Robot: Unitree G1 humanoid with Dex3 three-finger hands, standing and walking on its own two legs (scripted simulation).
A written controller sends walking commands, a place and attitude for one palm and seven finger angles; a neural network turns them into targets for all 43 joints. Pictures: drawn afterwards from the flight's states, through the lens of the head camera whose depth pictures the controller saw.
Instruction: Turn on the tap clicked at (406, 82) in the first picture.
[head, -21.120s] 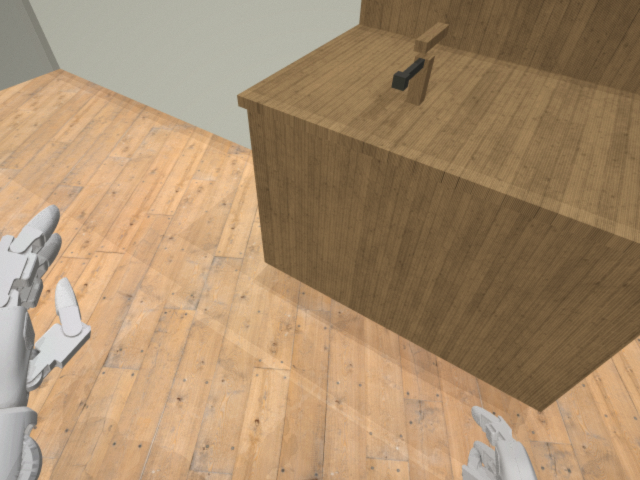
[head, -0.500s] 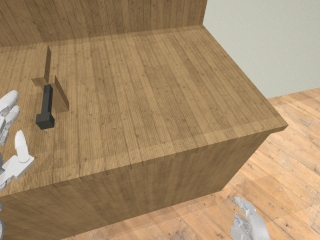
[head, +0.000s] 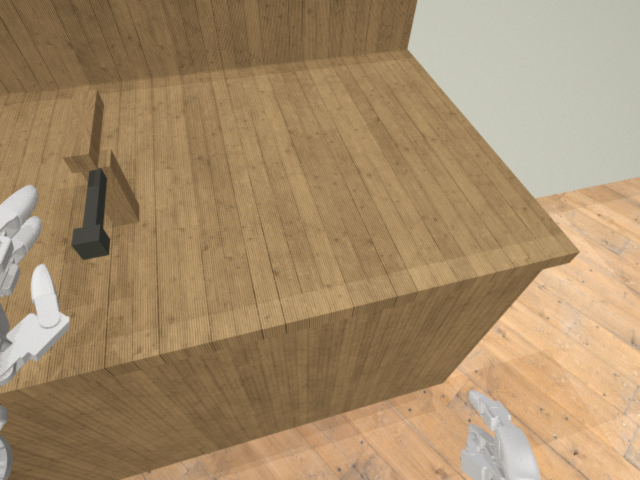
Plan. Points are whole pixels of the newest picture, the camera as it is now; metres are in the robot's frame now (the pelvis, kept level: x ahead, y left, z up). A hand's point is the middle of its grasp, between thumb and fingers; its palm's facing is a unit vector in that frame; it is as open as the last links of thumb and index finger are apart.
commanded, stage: shuffle to correct the standing spot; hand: left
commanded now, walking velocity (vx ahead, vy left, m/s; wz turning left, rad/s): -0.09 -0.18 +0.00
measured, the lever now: (91, 242) +0.34 +0.29 +0.11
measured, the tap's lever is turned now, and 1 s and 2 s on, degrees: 0 0 0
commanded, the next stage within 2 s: come to a stop and stand still in 0.78 s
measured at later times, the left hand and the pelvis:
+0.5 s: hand (58, 322) +0.21 +0.24 +0.17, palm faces +0.35 -0.84 -0.42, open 7.4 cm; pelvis +0.00 +0.00 +0.00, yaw +0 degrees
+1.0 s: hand (20, 282) +0.24 +0.28 +0.19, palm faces +0.39 -0.77 -0.51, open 7.4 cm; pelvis +0.00 +0.00 +0.00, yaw -1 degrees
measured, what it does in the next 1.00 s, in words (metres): stands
